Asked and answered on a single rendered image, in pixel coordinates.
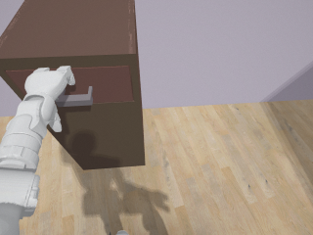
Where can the left robot hand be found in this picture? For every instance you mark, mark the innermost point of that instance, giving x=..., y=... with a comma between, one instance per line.
x=52, y=83

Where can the drawer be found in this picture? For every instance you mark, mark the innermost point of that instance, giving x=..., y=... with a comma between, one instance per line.
x=110, y=83

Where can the robot left upper arm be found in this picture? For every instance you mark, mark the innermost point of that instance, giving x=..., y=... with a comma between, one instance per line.
x=18, y=198

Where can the cabinet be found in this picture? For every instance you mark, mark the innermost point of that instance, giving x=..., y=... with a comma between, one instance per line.
x=82, y=33

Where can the handle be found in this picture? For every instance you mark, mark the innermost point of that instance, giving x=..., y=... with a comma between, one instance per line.
x=75, y=100

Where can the robot left forearm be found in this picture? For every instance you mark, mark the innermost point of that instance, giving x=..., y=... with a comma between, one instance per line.
x=20, y=145

